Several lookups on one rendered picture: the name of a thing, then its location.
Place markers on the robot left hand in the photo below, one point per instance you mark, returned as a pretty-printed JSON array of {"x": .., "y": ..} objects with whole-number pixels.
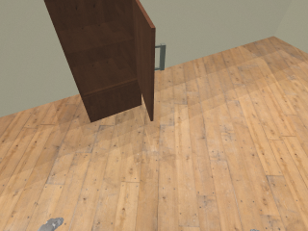
[{"x": 52, "y": 224}]

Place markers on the handle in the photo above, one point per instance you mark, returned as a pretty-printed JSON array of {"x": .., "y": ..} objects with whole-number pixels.
[{"x": 162, "y": 47}]

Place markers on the cupboard door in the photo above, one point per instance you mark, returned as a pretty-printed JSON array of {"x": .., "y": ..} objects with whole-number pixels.
[{"x": 145, "y": 40}]

